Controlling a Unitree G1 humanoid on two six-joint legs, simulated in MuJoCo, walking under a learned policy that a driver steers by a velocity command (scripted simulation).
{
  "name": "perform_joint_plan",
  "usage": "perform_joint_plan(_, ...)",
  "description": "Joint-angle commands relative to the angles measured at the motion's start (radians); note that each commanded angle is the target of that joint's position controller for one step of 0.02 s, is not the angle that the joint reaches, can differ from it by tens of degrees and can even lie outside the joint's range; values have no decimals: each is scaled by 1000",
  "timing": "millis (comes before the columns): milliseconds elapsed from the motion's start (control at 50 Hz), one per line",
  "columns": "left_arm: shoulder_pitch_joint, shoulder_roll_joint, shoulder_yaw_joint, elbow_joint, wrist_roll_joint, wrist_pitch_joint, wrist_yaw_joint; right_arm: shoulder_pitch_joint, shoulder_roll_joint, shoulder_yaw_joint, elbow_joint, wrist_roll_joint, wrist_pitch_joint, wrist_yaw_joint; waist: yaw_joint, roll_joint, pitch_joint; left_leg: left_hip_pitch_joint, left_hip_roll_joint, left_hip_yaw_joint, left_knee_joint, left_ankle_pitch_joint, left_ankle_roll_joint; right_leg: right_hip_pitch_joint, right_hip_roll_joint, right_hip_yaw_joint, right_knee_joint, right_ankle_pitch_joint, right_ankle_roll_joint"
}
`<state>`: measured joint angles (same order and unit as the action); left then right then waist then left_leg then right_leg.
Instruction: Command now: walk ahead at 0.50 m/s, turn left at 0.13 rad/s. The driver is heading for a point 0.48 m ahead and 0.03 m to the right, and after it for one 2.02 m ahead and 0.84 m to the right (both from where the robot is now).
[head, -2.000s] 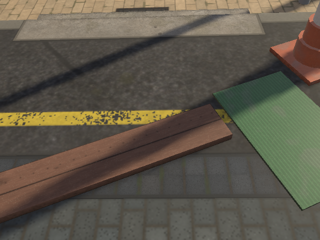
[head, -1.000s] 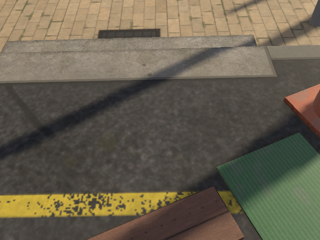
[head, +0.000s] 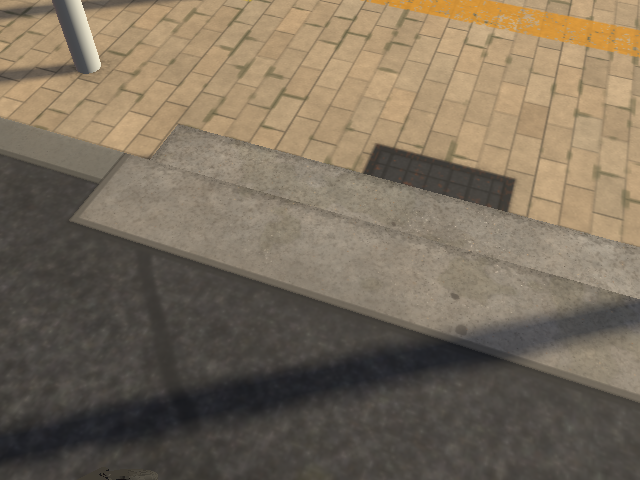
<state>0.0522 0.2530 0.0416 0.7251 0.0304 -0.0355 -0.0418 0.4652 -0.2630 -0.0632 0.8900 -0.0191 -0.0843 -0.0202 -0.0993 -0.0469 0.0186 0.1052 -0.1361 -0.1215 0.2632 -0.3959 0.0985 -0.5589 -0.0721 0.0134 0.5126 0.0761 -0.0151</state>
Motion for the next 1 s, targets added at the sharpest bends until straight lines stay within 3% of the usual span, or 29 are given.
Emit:
perform_joint_plan(20,-33,102,28,-62,-7,-28,11,12,-170,-35,-31,-7,-9,-12,34,96,53,-23,280,-110,124,746,66,104,34,-7,-85,-37,-42)
perform_joint_plan(40,58,120,38,-31,-5,-34,22,13,-185,-38,-23,-9,-6,-10,74,79,2,2,264,-96,253,860,56,195,60,-23,-96,-65,-58)
perform_joint_plan(60,201,133,46,16,5,-44,33,-2,-192,-37,-22,-5,-1,-5,143,50,-73,-32,218,-55,449,880,38,363,72,-47,-142,-22,-75)
perform_joint_plan(80,348,172,56,51,25,-55,41,-4,-147,-24,-30,-1,-2,-3,199,34,-158,-235,169,-39,703,647,31,618,-18,22,-52,-15,-93)
perform_joint_plan(100,429,242,63,60,52,-58,41,122,-6,4,-30,10,-3,-2,138,-222,-287,-532,46,28,1106,-225,2,899,-310,321,118,340,-169)
perform_joint_plan(120,485,272,77,70,5,-38,29,200,-90,-8,-24,40,-3,-9,159,-244,-431,-712,-21,-9,1260,-222,-16,1003,-398,701,-44,127,-292)
perform_joint_plan(140,363,201,66,47,-8,-31,30,55,-120,-9,-35,24,2,-13,143,-67,-243,-795,70,-3,1233,-76,-21,840,-340,598,-162,-92,-260)
perform_joint_plan(160,259,127,44,31,-10,-34,31,-74,-132,-6,-58,10,2,0,141,12,-93,-766,108,20,1136,32,-27,651,-270,443,-201,-61,-216)
perform_joint_plan(180,241,110,34,41,-2,-38,33,-103,-116,-4,-62,2,8,11,116,24,-46,-721,131,13,1080,67,-31,547,-233,356,-213,85,-195)
perform_joint_plan(220,274,97,25,77,-15,-52,33,-76,-87,5,-51,-25,39,33,80,-41,-39,-638,168,44,998,80,-38,453,-178,252,-247,198,-174)
perform_joint_plan(280,325,98,23,123,-31,-75,30,-141,-54,14,-66,-25,47,51,68,-50,-19,-682,182,91,852,166,-57,461,-117,150,-293,295,-162)
perform_joint_plan(360,366,82,14,154,-31,-65,28,-327,-32,35,-120,-17,44,61,97,-29,26,-726,202,155,625,313,-75,467,-71,65,-338,328,-145)
perform_joint_plan(400,402,86,13,172,-31,-65,29,-416,-17,48,-143,-12,38,63,124,-26,45,-698,192,182,485,390,-70,477,-64,45,-350,333,-129)
perform_joint_plan(440,448,78,8,199,-32,-60,36,-468,-9,55,-152,-12,32,58,143,-11,60,-652,159,202,383,430,-67,498,-62,49,-313,459,-117)
perform_joint_plan(500,444,100,9,213,-24,-50,49,-432,-30,53,-136,-10,17,40,120,-29,26,-564,117,175,318,400,-47,560,-78,87,-198,589,-105)
perform_joint_plan(540,395,118,14,199,-24,-45,55,-294,-70,39,-85,-13,2,21,62,-39,-30,-419,87,160,236,389,-22,579,-56,114,-43,633,-91)
perform_joint_plan(560,368,123,15,187,-37,-44,53,-190,-101,28,-58,-24,-14,10,10,0,-80,-242,135,132,163,586,0,502,-18,97,115,518,-73)
perform_joint_plan(580,365,95,8,139,-54,-47,54,-69,-174,12,-47,-46,-24,-4,-17,97,-213,25,360,-42,250,1071,48,313,42,69,370,109,-53)
perform_joint_plan(600,551,-7,-6,148,-91,-29,67,-78,-216,-4,-64,-26,-5,8,58,300,-419,252,659,-285,311,1490,230,115,183,3,713,-765,-35)
perform_joint_plan(620,512,113,26,177,-46,-3,80,-97,-143,5,-93,18,15,15,40,98,-418,150,597,-256,276,1360,224,94,151,54,767,-734,-41)
perform_joint_plan(660,419,78,30,158,-17,22,69,-264,-50,30,-118,14,29,1,105,96,-158,-132,494,-98,122,930,160,52,78,35,716,-612,-16)
perform_joint_plan(680,388,72,34,149,-5,39,58,-291,-37,34,-119,14,32,-10,119,132,-84,-242,454,-39,64,815,137,71,58,30,685,-568,0)
perform_joint_plan(700,404,59,35,148,4,57,49,-296,-46,32,-115,12,36,-17,137,159,-60,-337,429,13,29,749,128,124,58,11,681,-536,17)
perform_joint_plan(760,403,41,38,130,-4,87,40,-308,-68,20,-119,-3,35,-20,162,141,-84,-427,421,92,-4,618,149,163,60,-11,664,-492,30)
perform_joint_plan(840,295,43,33,74,4,109,25,-311,-83,11,-119,-9,48,-19,143,172,-64,-445,419,144,-45,296,129,141,24,-34,484,-417,22)
perform_joint_plan(960,195,67,30,-1,-8,109,8,-257,-143,-17,-111,-12,79,-6,92,171,-82,-376,478,163,7,170,105,220,44,-95,264,-489,-8)
perform_joint_plan(1000,219,64,31,-10,-12,100,6,-264,-162,-26,-112,-6,91,-4,112,158,-82,-388,476,194,71,164,59,307,61,-111,115,-455,-33)
